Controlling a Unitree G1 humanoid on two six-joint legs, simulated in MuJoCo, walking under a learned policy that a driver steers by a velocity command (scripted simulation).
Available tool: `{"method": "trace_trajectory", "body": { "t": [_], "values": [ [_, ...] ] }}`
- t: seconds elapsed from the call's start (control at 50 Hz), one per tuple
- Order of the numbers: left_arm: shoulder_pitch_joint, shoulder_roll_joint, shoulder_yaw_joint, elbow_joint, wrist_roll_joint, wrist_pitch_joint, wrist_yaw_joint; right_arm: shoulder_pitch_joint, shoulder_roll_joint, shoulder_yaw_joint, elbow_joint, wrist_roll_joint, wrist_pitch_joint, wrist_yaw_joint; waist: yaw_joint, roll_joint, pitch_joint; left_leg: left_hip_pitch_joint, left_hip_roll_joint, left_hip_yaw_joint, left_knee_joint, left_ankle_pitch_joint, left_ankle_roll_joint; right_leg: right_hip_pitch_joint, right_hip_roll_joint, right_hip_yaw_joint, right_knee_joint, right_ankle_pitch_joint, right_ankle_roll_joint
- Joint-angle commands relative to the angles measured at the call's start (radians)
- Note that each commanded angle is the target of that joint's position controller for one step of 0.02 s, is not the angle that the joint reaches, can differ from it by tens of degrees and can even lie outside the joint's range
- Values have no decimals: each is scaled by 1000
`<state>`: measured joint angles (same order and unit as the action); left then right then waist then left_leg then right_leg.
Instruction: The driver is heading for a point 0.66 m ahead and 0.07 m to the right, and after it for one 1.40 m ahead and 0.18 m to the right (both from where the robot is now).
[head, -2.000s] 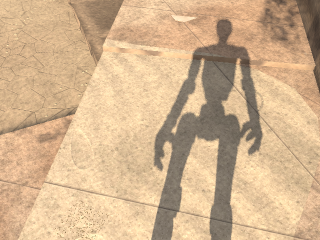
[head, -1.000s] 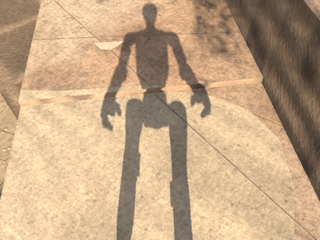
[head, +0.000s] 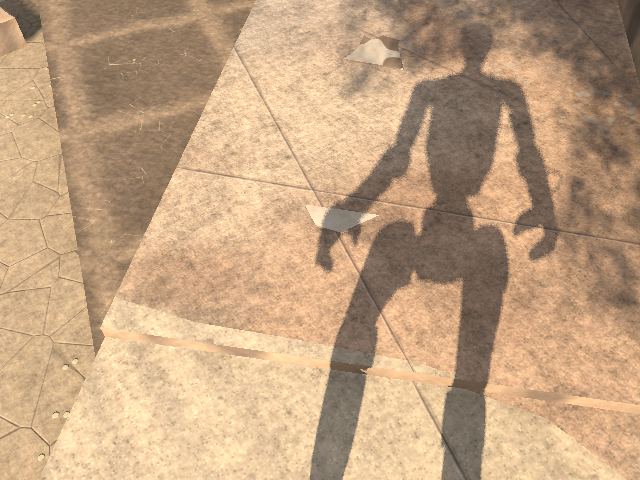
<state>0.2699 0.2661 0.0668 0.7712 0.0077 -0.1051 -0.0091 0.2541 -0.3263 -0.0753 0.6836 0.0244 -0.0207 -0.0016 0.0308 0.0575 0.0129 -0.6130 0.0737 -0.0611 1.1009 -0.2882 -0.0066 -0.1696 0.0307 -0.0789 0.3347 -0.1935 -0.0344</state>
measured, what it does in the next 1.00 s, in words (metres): walks ahead, turning right: left foot, then right foot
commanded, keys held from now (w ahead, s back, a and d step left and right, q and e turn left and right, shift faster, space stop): w+q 0.02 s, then w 0.10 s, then w+e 0.88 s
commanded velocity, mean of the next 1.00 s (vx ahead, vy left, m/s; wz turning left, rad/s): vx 0.50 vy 0.00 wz -0.24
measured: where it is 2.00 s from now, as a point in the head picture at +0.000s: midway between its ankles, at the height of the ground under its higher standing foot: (423, 252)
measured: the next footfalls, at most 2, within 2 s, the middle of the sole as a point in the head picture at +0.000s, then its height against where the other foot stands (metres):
left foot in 0.28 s outside the picture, level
right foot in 0.80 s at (410, 451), level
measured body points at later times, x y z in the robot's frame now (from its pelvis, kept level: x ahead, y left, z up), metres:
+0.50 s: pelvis +0.26 +0.07 +0.00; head +0.29 +0.07 +0.45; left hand +0.38 +0.35 -0.12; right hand +0.35 -0.21 -0.11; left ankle +0.27 +0.17 -0.74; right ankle +0.28 -0.09 -0.66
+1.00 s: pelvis +0.52 -0.04 +0.00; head +0.55 -0.07 +0.45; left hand +0.68 +0.21 -0.11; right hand +0.60 -0.34 -0.10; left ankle +0.59 +0.13 -0.65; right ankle +0.51 -0.10 -0.74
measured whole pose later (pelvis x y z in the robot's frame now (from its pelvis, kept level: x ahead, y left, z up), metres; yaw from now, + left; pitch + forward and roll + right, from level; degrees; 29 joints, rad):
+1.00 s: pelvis +0.52 -0.04 +0.00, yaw -20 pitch +1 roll +1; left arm 0.31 0.28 0.07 0.75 0.00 -0.04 -0.02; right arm 0.13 -0.29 -0.06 0.71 -0.01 -0.10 0.00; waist 0.04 0.03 0.05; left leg -0.60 0.09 -0.05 1.14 -0.30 -0.03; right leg -0.24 0.09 0.04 0.41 -0.18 -0.11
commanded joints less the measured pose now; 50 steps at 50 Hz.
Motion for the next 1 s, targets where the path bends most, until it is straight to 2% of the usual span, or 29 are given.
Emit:
{"method": "trace_trajectory", "body": {
  "t": [0.02,0.1,0.18,0.22,0.24,0.26,0.28,0.3,0.32,0.34,0.38,0.4,0.44,0.48,0.52,0.6,0.7,0.74,0.76,0.78,0.8,0.82,0.84,0.86,0.88,0.9,0.92,0.94,1.0],
  "values": [
    [-44,145,36,-44,-2,-19,3,-16,-15,0,-86,-5,-8,10,-17,-129,9,-124,55,-37,-81,113,-12,75,-291,169,-181,260,-171],
    [-4,168,36,-5,-13,-9,1,-137,15,19,-110,-6,-30,30,26,-104,31,-37,21,14,-341,291,12,73,-253,53,-187,294,-147],
    [84,204,38,52,-44,14,-5,-263,6,23,-164,-4,-45,48,47,-110,71,-13,-7,63,-493,230,44,161,-295,83,-159,328,-145],
    [92,227,41,68,-49,29,-2,-248,-27,11,-170,-7,-52,51,12,-136,52,57,-36,80,-553,151,68,212,-312,103,-89,473,-131],
    [81,239,41,73,-50,35,1,-173,-56,-4,-151,-10,-55,48,-43,-147,3,187,-66,100,-596,157,86,207,-296,88,3,617,-112],
    [77,227,33,77,-48,37,3,-27,-102,-30,-106,-15,-56,39,-122,-138,-90,417,-88,116,-629,216,112,146,-251,54,168,687,-84],
    [75,176,10,56,-27,29,4,142,-171,-55,-72,-30,-49,22,-194,-87,-232,737,55,-22,-568,287,162,-62,-203,30,430,451,-43],
    [187,41,-32,27,-14,13,-4,188,-261,-67,-68,-47,-43,11,-130,181,-388,1060,352,-490,-634,173,310,-447,-35,36,804,-290,26],
    [146,139,-9,51,-41,-1,-6,209,-175,-47,-72,-46,-43,11,-180,115,-447,1023,366,-615,-725,95,322,-516,-37,202,946,-401,25],
    [67,183,9,19,-65,-2,-7,155,-131,-30,-60,-39,-47,13,-166,94,-270,909,324,-440,-745,120,277,-598,-81,192,974,-335,21],
    [7,158,9,11,-41,9,2,37,-63,-12,-47,-30,-58,19,-97,47,-112,662,240,-231,-812,202,231,-555,-149,159,883,-193,26],
    [31,146,14,21,-37,26,5,-2,-36,-6,-46,-34,-68,22,-59,60,-80,568,213,-162,-858,232,218,-485,-171,168,859,-148,28],
    [64,92,6,32,-41,55,7,-37,-30,-12,-28,-36,-88,24,-21,40,-49,474,214,-87,-931,259,226,-427,-177,168,836,-105,40],
    [29,76,5,15,-37,70,10,-51,-45,-20,-7,-38,-100,16,-9,21,-5,447,216,-11,-972,295,224,-463,-181,181,787,-43,50],
    [-19,71,5,-3,-32,73,6,-38,-57,-27,15,-42,-100,6,-16,9,18,469,205,63,-985,313,213,-505,-180,188,696,56,55],
    [-145,52,-6,-42,-27,64,-23,-12,-95,-39,42,-35,-91,-8,-57,-10,55,495,186,189,-996,320,182,-474,-160,124,464,229,41],
    [-256,70,-6,-106,-27,74,-45,42,-133,-56,82,-5,-59,-11,-85,-11,89,646,233,242,-928,374,152,-493,-137,60,352,116,-12],
    [-227,96,9,-119,-24,79,-49,29,-163,-64,82,4,-45,-14,-51,14,47,689,235,269,-803,669,128,-409,-81,2,338,4,-50],
    [-145,120,25,-105,-25,83,-47,14,-172,-64,80,8,-34,-15,1,23,-12,687,224,288,-666,842,112,-294,-36,-33,329,-32,-75],
    [11,164,55,-65,-30,85,-41,-2,-164,-59,74,14,-26,-16,87,4,-93,626,182,319,-456,897,79,-80,22,-57,261,17,-109],
    [172,253,94,-22,-34,93,-22,16,-129,-43,59,-4,-33,-19,147,-83,-173,396,137,320,-165,635,23,214,-25,83,228,67,-157],
    [143,386,110,-33,-38,87,-11,104,31,6,0,-47,-59,-10,14,-375,-232,-57,-67,231,205,-276,-53,504,-289,666,124,-50,-342],
    [168,309,86,-73,-28,67,-21,13,-41,5,-7,-7,-98,-1,92,-221,-375,-170,-96,-16,323,-321,-38,567,-374,940,-54,-211,-394],
    [142,245,69,-59,-21,51,-26,-80,-87,-8,-28,32,-117,6,101,-154,-229,-266,-50,-23,319,-223,-11,494,-357,814,-73,-179,-342],
    [93,205,57,-61,-26,44,-25,-94,-75,-2,-27,18,-127,0,63,-101,-147,-244,-4,-19,241,-133,8,360,-314,690,-58,-110,-303],
    [17,163,43,-78,-25,44,-22,-94,-80,-7,-15,-12,-128,-8,19,-74,-89,-169,28,-19,155,-74,6,217,-273,584,-57,0,-272],
    [-27,137,32,-99,-11,43,-16,-75,-90,-15,-10,-25,-118,-8,-19,-94,-70,-90,46,-26,113,-34,2,117,-243,520,-76,92,-262],
    [-42,135,30,-111,-6,44,-11,-64,-89,-18,-11,-30,-106,-5,-37,-105,-63,-49,47,-21,85,-12,-6,65,-225,491,-97,151,-261],
    [-7,167,38,-107,-11,44,10,-70,-40,-6,-19,-42,-78,-2,-47,-102,-45,-50,26,22,31,57,-49,-10,-192,391,-111,327,-264]
  ]
}}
